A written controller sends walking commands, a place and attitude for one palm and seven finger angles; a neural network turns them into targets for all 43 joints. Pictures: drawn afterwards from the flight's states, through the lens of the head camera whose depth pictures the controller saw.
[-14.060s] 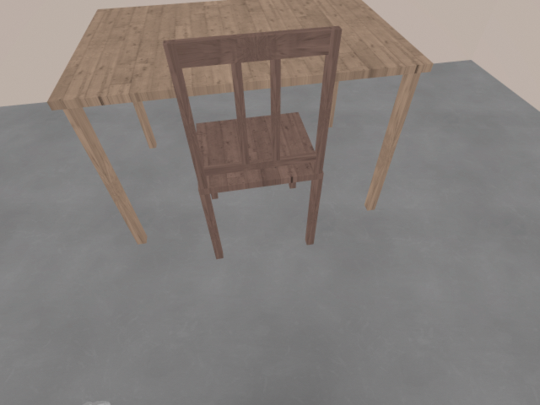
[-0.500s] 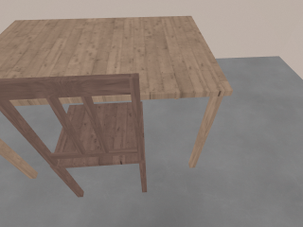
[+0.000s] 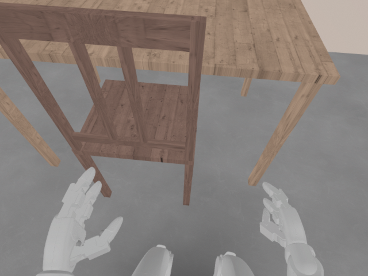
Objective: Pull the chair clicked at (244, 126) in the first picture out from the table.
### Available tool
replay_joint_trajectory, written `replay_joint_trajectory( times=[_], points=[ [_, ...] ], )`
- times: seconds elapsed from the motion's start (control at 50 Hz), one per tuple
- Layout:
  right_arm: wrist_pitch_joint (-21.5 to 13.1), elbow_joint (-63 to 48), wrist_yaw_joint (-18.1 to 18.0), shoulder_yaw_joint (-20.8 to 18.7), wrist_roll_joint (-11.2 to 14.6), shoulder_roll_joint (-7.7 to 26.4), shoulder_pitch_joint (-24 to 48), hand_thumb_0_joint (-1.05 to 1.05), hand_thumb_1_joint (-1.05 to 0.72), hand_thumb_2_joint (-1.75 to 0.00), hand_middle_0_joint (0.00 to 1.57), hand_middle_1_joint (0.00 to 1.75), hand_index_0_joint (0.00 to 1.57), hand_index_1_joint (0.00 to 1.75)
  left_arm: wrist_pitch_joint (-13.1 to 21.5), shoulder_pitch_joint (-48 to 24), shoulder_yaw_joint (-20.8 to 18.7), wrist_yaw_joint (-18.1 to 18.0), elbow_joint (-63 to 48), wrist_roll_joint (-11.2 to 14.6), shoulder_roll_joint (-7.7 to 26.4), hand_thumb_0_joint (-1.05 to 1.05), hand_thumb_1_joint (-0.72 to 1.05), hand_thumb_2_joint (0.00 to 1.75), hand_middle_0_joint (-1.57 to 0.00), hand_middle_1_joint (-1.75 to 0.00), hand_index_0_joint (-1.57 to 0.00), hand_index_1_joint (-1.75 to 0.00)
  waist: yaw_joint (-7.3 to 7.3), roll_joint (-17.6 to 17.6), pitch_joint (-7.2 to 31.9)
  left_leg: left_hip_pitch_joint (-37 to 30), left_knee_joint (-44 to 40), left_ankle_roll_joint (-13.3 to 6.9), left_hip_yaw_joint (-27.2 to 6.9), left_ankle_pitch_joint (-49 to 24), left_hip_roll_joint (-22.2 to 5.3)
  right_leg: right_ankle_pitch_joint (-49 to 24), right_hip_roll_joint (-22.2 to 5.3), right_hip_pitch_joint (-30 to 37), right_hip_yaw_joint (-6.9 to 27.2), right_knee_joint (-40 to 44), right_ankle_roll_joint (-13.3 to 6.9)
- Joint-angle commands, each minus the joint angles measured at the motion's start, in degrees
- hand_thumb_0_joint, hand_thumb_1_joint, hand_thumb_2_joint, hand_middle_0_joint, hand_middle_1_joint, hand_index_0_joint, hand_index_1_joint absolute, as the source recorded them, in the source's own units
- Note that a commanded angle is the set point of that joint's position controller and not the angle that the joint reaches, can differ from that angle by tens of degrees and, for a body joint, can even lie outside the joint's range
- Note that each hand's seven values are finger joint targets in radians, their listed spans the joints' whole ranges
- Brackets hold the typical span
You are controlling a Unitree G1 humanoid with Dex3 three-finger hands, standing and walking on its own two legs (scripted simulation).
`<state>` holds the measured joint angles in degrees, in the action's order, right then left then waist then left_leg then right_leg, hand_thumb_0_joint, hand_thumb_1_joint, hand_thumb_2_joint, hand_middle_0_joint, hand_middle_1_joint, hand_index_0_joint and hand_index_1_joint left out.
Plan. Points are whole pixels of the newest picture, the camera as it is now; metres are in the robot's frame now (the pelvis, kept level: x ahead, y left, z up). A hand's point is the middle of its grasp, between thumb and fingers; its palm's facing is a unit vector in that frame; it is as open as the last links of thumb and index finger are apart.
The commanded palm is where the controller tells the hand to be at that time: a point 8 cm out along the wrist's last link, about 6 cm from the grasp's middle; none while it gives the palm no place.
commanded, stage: raise the hand toward the chair's back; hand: left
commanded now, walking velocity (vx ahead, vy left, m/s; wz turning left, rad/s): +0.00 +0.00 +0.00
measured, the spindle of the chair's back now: (98, 99) +0.51 +0.31 +0.04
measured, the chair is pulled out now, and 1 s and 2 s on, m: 0.00 0.00 0.00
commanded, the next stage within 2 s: aim the fingers beside a spindle in 1.52 s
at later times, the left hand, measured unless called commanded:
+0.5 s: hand (107, 205) +0.23 +0.18 +0.06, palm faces +0.01 -1.00 -0.05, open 14.9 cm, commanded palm +0.20 +0.25 +0.07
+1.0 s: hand (91, 185) +0.26 +0.22 +0.07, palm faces +0.02 -1.00 -0.06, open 16.9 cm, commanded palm +0.24 +0.28 +0.08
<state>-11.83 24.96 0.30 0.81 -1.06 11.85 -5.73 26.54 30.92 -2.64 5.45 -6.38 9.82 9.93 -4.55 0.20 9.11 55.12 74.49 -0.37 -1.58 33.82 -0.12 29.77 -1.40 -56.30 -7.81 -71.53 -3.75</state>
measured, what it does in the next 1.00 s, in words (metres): stands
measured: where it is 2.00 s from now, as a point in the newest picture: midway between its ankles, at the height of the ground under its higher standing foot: outside the picture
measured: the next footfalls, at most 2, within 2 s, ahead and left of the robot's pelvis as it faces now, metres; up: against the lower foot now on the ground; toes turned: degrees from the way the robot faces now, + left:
none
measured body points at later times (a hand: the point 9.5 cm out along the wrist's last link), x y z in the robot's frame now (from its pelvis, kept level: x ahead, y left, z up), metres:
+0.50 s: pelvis +0.00 +0.01 +0.01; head +0.07 +0.01 +0.46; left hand +0.22 +0.24 +0.06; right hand +0.16 -0.26 -0.06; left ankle +0.03 +0.12 -0.62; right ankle +0.05 -0.09 -0.62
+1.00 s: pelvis +0.01 +0.02 +0.02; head +0.08 +0.03 +0.47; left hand +0.25 +0.27 +0.08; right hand +0.20 -0.20 -0.05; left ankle +0.03 +0.12 -0.62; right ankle +0.05 -0.09 -0.62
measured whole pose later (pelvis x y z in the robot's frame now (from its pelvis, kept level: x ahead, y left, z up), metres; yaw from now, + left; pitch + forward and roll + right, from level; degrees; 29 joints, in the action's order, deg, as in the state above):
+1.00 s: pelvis +0.01 +0.02 +0.02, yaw -1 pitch +16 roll -3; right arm -12.8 30.1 -2.1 2.2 0.7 13.3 -13.0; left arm 17.7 17.0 -11.4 14.5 0.4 15.0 14.2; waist -0.9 -2.0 8.6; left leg 51.8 68.3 -1.9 -0.9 32.0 0.2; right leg 27.1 -1.2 -52.4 -6.9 -64.1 -1.8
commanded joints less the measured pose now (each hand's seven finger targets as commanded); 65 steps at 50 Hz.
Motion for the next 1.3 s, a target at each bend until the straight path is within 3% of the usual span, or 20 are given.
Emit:
replay_joint_trajectory(
  times=[0.0,0.04,0.08,0.12,0.14,0.16,0.2,0.22,0.26,0.28,0.32,0.52,0.6,0.78,0.94,1.12,1.2,1.28],
  points=[
    [-4.19,-3.73,-1.84,-2.97,1.06,8.97,-3.20,0.00,-0.90,-0.90,0.20,0.30,0.20,0.30,3.56,-11.57,0.94,8.05,-10.35,2.50,3.11,0.00,0.20,0.60,-0.13,-0.19,-0.13,-0.19,7.94,0.58,9.15,-0.55,-9.08,-1.75,-1.53,-7.33,0.51,-1.51,1.88,7.38,8.07,13.99,1.90],
    [-4.00,-4.55,-2.35,-2.79,2.15,9.01,-2.53,0.00,-0.90,-0.90,0.20,0.30,0.20,0.30,-1.55,-8.55,-1.27,10.58,-7.47,3.93,4.31,0.00,0.15,0.58,-0.13,-0.18,-0.13,-0.18,6.25,1.53,11.30,0.96,-9.49,-1.75,-0.98,-5.69,0.92,2.72,1.27,10.57,9.38,15.88,2.15],
    [-3.62,-5.28,-2.95,-2.80,2.71,8.54,-1.81,0.00,-0.90,-0.90,0.20,0.30,0.20,0.30,-6.02,-7.91,-6.18,10.39,-8.22,5.10,7.83,0.00,0.11,0.56,-0.12,-0.18,-0.12,-0.18,4.24,3.49,13.77,1.98,-10.43,-1.74,-0.40,-5.93,1.15,5.21,0.42,15.52,11.24,18.21,2.49],
    [-3.39,-5.60,-3.16,-2.90,2.68,7.69,-0.68,0.00,-0.90,-0.90,0.20,0.30,0.20,0.30,-8.12,-6.67,-10.45,8.19,-9.28,5.79,9.61,0.00,0.06,0.54,-0.12,-0.17,-0.12,-0.17,1.82,2.55,15.89,1.17,-11.45,-1.55,-0.27,-8.35,1.19,3.82,0.43,18.45,11.09,17.81,2.23],
    [-3.55,-5.78,-2.97,-2.73,2.56,7.02,-1.49,0.00,-0.90,-0.90,0.20,0.30,0.20,0.30,-7.88,-7.43,-9.80,6.95,-12.39,5.89,8.40,0.00,0.04,0.53,-0.11,-0.16,-0.11,-0.16,1.79,0.26,16.39,-0.17,-12.23,-1.50,-0.29,-9.85,1.23,1.32,0.34,18.88,10.48,17.51,2.20],
    [-3.58,-5.33,-2.88,-2.81,2.30,6.58,-1.78,0.00,-0.90,-0.90,0.20,0.30,0.20,0.30,-7.50,-7.75,-10.76,5.43,-12.76,5.92,8.69,0.00,0.01,0.52,-0.11,-0.16,-0.11,-0.16,1.66,0.99,15.97,-0.04,-12.42,-1.41,-0.15,-10.68,1.18,-0.11,0.38,19.42,10.24,17.35,2.23],
    [-3.98,-4.32,-2.68,-3.07,2.06,6.49,-2.42,0.00,-0.90,-0.90,0.20,0.30,0.20,0.30,-5.52,-7.83,-9.78,3.06,-12.55,5.22,7.29,0.00,-0.03,0.50,-0.11,-0.15,-0.11,-0.15,2.28,0.67,13.60,-0.72,-13.14,-1.38,-0.35,-11.43,0.98,-1.94,0.75,17.53,8.93,16.68,2.12],
    [-4.19,-4.11,-2.66,-3.05,1.79,6.68,-2.10,0.00,-0.90,-0.90,0.20,0.30,0.20,0.30,-4.50,-8.61,-9.72,2.63,-11.65,4.96,7.57,0.00,-0.06,0.49,-0.10,-0.15,-0.10,-0.15,2.56,2.13,12.77,-0.29,-13.08,-1.45,-0.64,-11.37,0.85,-1.91,0.96,16.78,8.54,16.30,2.04],
    [-4.85,-3.45,-2.39,-3.35,1.65,7.27,-3.07,0.00,-0.90,-0.90,0.20,0.30,0.20,0.30,-2.36,-8.18,-8.09,2.55,-10.91,4.13,6.94,0.00,-0.10,0.47,-0.10,-0.14,-0.10,-0.14,3.49,-0.65,11.06,-1.06,-13.70,-1.39,-0.47,-10.31,0.97,-1.12,0.76,14.73,8.19,16.38,1.91],
    [-4.96,-3.26,-2.34,-3.46,1.70,7.48,-3.38,0.00,-0.90,-0.90,0.20,0.30,0.20,0.30,-1.80,-7.88,-7.67,2.70,-9.28,4.12,6.58,0.00,-0.13,0.46,-0.10,-0.14,-0.10,-0.14,4.13,1.42,9.43,-0.26,-13.82,-1.42,-0.45,-8.90,1.00,0.74,0.64,14.09,8.34,17.13,2.08],
    [-5.17,-3.33,-2.50,-3.72,2.02,8.15,-3.33,0.00,-0.90,-0.90,0.20,0.30,0.20,0.30,-1.15,-7.45,-7.55,3.61,-7.04,4.00,6.88,0.00,-0.17,0.44,-0.09,-0.13,-0.09,-0.13,4.21,1.73,8.46,0.48,-13.88,-1.55,-0.28,-7.67,1.01,3.16,0.55,13.44,8.99,17.89,1.94],
    [-5.00,-3.19,-2.79,-4.06,1.68,9.05,-5.05,0.00,-0.90,-0.90,0.20,0.30,0.20,0.30,-0.36,-10.63,-10.59,4.41,-8.93,5.26,9.66,0.00,-0.41,0.34,-0.07,-0.09,-0.07,-0.09,4.09,-2.41,11.90,-5.62,-15.86,-1.48,-0.75,-13.51,0.93,-7.07,1.45,14.64,5.89,15.57,1.54],
    [-4.80,-3.46,-2.49,-3.70,1.67,9.34,-4.90,0.00,-0.90,-0.90,0.20,0.30,0.20,0.30,-1.00,-11.43,-9.17,5.60,-8.45,4.87,8.99,0.00,-0.50,0.30,-0.06,-0.08,-0.06,-0.08,4.58,-4.29,11.67,-8.02,-16.66,-1.17,-1.19,-14.60,0.77,-8.70,1.55,13.34,4.92,15.29,1.57],
    [-3.68,-4.01,-2.93,-2.83,1.88,9.41,-5.22,0.00,-0.90,-0.90,0.20,0.30,0.20,0.30,-4.53,-15.55,-11.32,8.19,-6.05,5.98,10.06,0.00,-0.50,0.30,-0.06,-0.08,-0.06,-0.08,4.81,-1.56,10.93,-8.81,-17.60,-0.87,-2.03,-15.42,0.70,-9.88,1.91,13.99,4.05,15.77,1.77],
    [-4.24,-3.25,-3.06,-2.74,1.98,9.88,-6.02,0.00,-0.90,-0.90,0.20,0.30,0.20,0.30,-4.62,-18.38,-13.50,9.24,-6.02,6.46,12.41,0.00,-0.50,0.30,-0.06,-0.08,-0.06,-0.08,4.48,-4.23,14.01,-11.55,-18.11,-0.43,-2.09,-18.84,0.67,-12.34,1.77,15.42,4.02,15.92,1.65],
    [-4.22,-2.94,-2.74,-3.16,2.21,10.38,-6.09,0.00,-0.90,-0.90,0.20,0.30,0.20,0.30,-4.91,-16.79,-14.16,9.05,-2.32,7.09,12.26,0.00,-0.50,0.30,-0.06,-0.08,-0.06,-0.08,4.42,-1.63,11.88,-10.29,-19.44,-0.36,-2.10,-18.01,0.58,-11.47,1.80,16.25,3.78,17.05,1.78],
    [-4.44,-2.78,-2.54,-3.31,1.98,10.44,-6.41,0.00,-0.90,-0.90,0.20,0.30,0.20,0.30,-3.46,-17.78,-14.21,8.10,-4.77,6.67,12.82,0.00,-0.50,0.30,-0.06,-0.08,-0.06,-0.08,4.45,-4.28,12.99,-11.27,-19.46,-0.14,-1.96,-18.75,0.50,-11.95,1.53,16.18,3.94,16.78,1.72],
    [-4.43,-2.45,-2.28,-3.31,1.82,10.24,-6.35,0.00,-0.90,-0.90,0.20,0.30,0.20,0.30,-2.36,-17.18,-14.57,7.20,-3.88,6.39,12.85,0.00,-0.50,0.30,-0.06,-0.08,-0.06,-0.08,4.42,-4.32,12.61,-11.27,-19.50,-0.03,-1.90,-18.97,0.47,-11.97,1.55,15.91,3.91,16.70,1.63]
  ],
)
